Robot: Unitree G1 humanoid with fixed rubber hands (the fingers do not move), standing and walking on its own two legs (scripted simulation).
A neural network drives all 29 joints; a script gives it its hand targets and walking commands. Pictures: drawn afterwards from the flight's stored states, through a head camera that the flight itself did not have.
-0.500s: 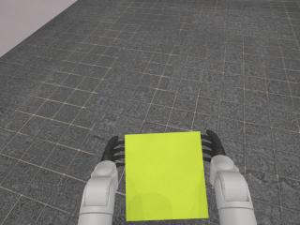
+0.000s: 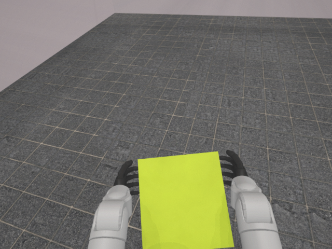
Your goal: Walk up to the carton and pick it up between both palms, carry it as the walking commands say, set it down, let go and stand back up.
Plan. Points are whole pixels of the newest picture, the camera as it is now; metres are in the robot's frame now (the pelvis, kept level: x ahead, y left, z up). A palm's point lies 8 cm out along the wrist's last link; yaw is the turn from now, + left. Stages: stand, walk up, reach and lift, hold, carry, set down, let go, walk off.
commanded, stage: carry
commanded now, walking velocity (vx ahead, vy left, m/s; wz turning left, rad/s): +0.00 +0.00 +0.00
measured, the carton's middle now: (181, 196) +0.31 -0.01 -0.09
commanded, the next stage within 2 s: none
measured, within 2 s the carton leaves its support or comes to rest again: neither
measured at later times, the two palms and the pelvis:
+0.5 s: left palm (113, 192) +0.25 +0.15 +0.06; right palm (239, 182) +0.27 -0.14 +0.06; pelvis -0.02 +0.01 +0.00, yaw +0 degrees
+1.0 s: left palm (72, 215) +0.20 +0.22 +0.07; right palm (206, 192) +0.24 -0.06 +0.07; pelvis -0.05 +0.07 +0.00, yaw +5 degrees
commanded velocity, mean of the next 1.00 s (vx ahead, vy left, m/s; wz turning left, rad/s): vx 0.00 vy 0.15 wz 0.44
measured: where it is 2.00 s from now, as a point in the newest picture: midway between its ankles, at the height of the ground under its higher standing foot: outside the picture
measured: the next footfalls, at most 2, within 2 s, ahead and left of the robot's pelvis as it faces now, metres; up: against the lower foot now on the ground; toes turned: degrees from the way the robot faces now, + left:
left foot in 1.16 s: +0.02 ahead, +0.26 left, +0.00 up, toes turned +15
right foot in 1.42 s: -0.03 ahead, +0.07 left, +0.00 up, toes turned +8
